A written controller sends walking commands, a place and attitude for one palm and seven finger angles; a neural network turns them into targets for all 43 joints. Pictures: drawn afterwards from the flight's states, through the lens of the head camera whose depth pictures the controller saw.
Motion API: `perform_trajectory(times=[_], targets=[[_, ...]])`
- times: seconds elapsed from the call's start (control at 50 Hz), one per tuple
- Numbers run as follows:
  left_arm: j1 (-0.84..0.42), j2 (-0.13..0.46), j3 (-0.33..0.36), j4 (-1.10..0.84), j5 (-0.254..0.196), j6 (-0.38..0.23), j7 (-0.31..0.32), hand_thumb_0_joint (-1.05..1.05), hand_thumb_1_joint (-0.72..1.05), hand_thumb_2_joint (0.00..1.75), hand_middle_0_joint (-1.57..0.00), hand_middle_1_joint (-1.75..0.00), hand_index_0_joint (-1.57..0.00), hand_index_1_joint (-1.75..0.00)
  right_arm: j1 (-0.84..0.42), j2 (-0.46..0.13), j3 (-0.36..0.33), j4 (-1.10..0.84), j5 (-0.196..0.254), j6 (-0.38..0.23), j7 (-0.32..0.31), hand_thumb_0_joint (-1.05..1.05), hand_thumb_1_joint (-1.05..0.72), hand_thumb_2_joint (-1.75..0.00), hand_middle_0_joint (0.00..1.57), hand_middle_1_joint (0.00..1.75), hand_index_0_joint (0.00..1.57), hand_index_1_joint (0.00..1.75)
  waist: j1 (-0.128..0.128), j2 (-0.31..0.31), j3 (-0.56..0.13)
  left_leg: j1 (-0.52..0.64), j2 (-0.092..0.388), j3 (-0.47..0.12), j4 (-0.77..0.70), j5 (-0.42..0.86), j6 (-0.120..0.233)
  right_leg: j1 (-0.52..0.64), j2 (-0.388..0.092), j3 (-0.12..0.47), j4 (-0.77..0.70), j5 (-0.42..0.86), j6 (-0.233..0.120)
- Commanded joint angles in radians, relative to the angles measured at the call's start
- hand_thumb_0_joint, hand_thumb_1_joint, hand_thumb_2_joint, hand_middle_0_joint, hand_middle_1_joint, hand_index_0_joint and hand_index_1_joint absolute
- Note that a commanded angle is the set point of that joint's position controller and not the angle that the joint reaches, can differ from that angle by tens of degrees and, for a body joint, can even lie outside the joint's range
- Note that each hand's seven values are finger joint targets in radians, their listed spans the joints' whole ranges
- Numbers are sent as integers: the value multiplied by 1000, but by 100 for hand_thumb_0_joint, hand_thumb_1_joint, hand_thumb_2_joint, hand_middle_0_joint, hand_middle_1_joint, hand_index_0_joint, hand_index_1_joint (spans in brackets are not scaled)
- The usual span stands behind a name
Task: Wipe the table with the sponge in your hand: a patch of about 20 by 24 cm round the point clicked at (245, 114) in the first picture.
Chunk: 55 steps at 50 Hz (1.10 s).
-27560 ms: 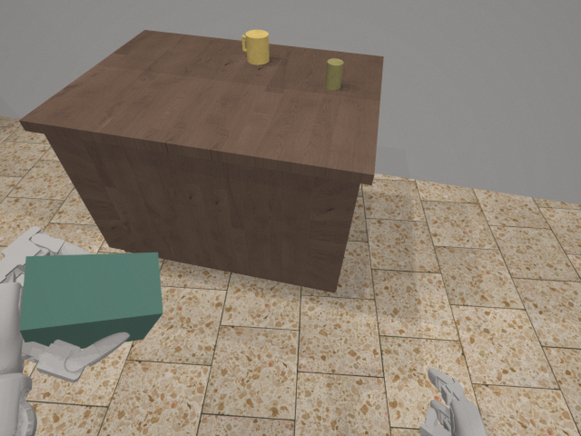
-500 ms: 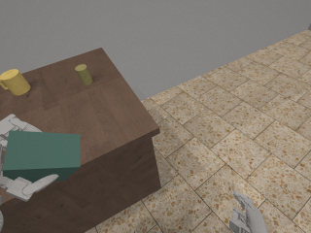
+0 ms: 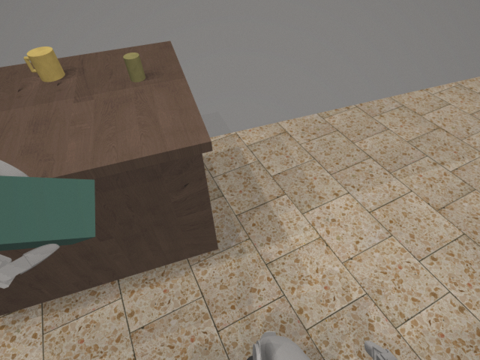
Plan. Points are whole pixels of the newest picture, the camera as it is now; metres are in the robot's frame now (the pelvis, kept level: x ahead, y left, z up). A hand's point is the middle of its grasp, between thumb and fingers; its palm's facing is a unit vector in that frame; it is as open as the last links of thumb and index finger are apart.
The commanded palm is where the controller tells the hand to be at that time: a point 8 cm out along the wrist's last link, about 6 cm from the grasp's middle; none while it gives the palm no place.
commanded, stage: come to a stop and stand still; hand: left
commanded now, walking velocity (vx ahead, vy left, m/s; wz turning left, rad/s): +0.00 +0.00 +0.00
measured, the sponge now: (46, 216) +0.24 +0.23 +0.21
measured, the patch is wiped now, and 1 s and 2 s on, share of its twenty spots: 0.00 0.00 0.00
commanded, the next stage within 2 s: none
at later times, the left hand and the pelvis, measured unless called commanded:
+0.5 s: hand out of the picture +0.03 +0.21 +0.22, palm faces +0.51 -0.75 -0.42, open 10.5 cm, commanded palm -0.02 +0.23 +0.23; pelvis -0.15 -0.06 +0.04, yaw +5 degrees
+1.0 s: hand out of the picture +0.03 +0.10 +0.21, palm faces +0.32 -0.80 -0.51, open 10.5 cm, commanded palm -0.04 +0.16 +0.23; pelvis -0.18 -0.13 +0.03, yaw +3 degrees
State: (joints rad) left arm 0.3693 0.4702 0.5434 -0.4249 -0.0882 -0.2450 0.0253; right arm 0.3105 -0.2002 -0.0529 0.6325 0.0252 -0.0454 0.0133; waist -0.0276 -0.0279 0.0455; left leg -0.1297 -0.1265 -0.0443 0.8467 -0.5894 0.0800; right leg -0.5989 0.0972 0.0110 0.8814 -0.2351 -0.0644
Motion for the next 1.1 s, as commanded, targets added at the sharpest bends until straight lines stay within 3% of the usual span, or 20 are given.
perform_trajectory(times=[0.0,0.02,0.04,0.06,0.12,0.16,0.18,0.24,0.34,0.4,0.44,0.46,0.52,0.64,0.72,0.74,0.76,0.8,0.86,1.08], targets=[[-107,129,32,-187,22,-62,94,0,10,130,-120,-160,-120,-160,-185,-85,-1,-202,-39,-176,-25,0,-90,-90,20,30,20,30,50,663,-82,-319,305,98,-725,846,117,413,54,95,671,-333,94],[-229,167,22,-257,11,-75,88,0,10,130,-120,-160,-120,-160,-163,-80,-4,-223,-54,-190,-2,0,-90,-90,20,30,20,30,37,602,3,-629,455,-186,-456,740,186,409,-53,399,886,-450,33],[-216,79,-53,-174,59,-71,51,0,10,130,-120,-160,-120,-160,-106,-55,-7,-197,-17,-160,2,0,-90,-90,20,30,20,30,42,105,174,-487,408,-150,-323,795,156,128,-75,387,633,-439,25],[-91,34,-58,-135,63,-54,42,0,10,130,-120,-160,-120,-160,-77,-93,-50,-177,8,-128,0,0,-90,-90,20,30,20,30,74,-158,55,-183,294,41,-64,790,39,63,-62,246,186,-273,-10],[34,182,81,-310,50,-50,46,0,10,130,-120,-160,-120,-160,-72,-133,-50,-241,3,-138,3,0,-90,-90,20,30,20,30,29,-103,-148,-237,89,55,428,351,-2,429,-87,-27,-595,364,-41],[191,173,132,-293,28,-55,49,0,10,130,-120,-160,-120,-160,-51,-167,-80,-250,18,-102,5,0,-90,-90,20,30,20,30,21,-100,-208,-464,60,-39,577,177,-76,397,-324,517,-430,473,-188],[133,120,58,-386,13,-54,40,0,10,130,-120,-160,-120,-160,-86,-167,-88,-269,22,-93,25,0,-90,-90,20,30,20,30,30,-62,-170,-481,65,-126,605,226,-80,281,-389,713,-504,174,-213],[85,137,51,-348,27,-45,56,0,10,130,-120,-160,-120,-160,-103,-109,-49,-213,17,-78,8,0,-90,-90,20,30,20,30,-4,87,-119,-399,99,-77,519,289,-79,45,-325,563,-567,-292,-210],[-44,128,-24,-287,41,-25,87,0,10,130,-120,-160,-120,-160,-137,-98,-22,-180,13,-162,-47,0,-90,-90,20,30,20,30,40,-132,-150,-57,53,108,-227,188,-12,33,-241,377,-583,-395,-83],[-66,68,-82,-295,58,-44,90,0,10,130,-120,-160,-120,-160,-111,-96,-7,-173,-2,-216,-70,0,-90,-90,20,30,20,30,42,57,-203,147,107,150,-599,289,44,108,-103,185,-357,-295,-9],[-52,91,-66,-246,53,-33,107,0,10,130,-120,-160,-120,-160,-99,-98,-6,-145,10,-220,-72,0,-90,-90,20,30,20,30,21,338,-204,263,349,-88,-588,390,138,-79,-13,-28,189,-253,35],[-98,102,-65,-291,61,-45,110,0,10,130,-120,-160,-120,-160,-117,-88,1,-154,6,-221,-55,0,-90,-90,20,30,20,30,1,364,-106,54,421,-290,-593,287,187,-133,-54,33,376,-205,18],[1,97,-36,-215,54,-25,107,0,10,130,-120,-160,-120,-160,-109,-118,-18,-120,21,-192,-44,0,-90,-90,20,30,20,30,17,29,-11,-72,442,-236,-543,250,187,-219,-102,91,548,-161,4],[-78,70,-14,-207,53,-38,101,0,10,130,-120,-160,-120,-160,-141,-129,-10,-128,4,-148,-49,0,-90,-90,20,30,20,30,15,206,-49,-250,391,-102,-494,147,125,10,-142,-38,200,-95,9],[-95,59,-47,-133,62,-20,100,0,10,130,-120,-160,-120,-160,-136,-116,0,-140,7,-153,-49,0,-90,-90,20,30,20,30,29,89,-129,-312,283,33,-164,85,38,436,-93,-144,-306,-41,30],[-111,60,-56,-149,61,-21,101,0,10,130,-120,-160,-120,-160,-144,-106,-2,-134,9,-146,-48,0,-90,-90,20,30,20,30,36,-40,-150,-387,194,91,83,69,11,506,-149,-44,-421,-85,-4],[-103,104,-25,-152,58,-22,107,0,10,130,-120,-160,-120,-160,-156,-87,-6,-146,10,-145,-48,0,-90,-90,20,30,20,30,33,-267,-138,-554,109,86,376,104,-15,572,-305,267,-517,-108,-93],[-114,96,-63,-251,37,-28,95,0,10,130,-120,-160,-120,-160,-162,-164,-53,-174,16,-131,-12,0,-90,-90,20,30,20,30,33,-264,-96,-589,104,-62,629,258,-80,382,-468,551,-556,-50,-194],[64,158,33,-307,44,-49,97,0,10,130,-120,-160,-120,-160,-163,-124,-32,-150,15,-88,2,0,-90,-90,20,30,20,30,11,26,-12,-594,173,-75,663,393,-92,203,-455,408,-555,-213,-211],[133,159,69,-338,39,-53,152,0,10,130,-120,-160,-120,-160,-126,-98,-39,-167,-11,-156,-38,0,-90,-90,20,30,20,30,39,-31,-203,-135,107,185,-368,336,-57,367,-325,164,-343,184,-83]])
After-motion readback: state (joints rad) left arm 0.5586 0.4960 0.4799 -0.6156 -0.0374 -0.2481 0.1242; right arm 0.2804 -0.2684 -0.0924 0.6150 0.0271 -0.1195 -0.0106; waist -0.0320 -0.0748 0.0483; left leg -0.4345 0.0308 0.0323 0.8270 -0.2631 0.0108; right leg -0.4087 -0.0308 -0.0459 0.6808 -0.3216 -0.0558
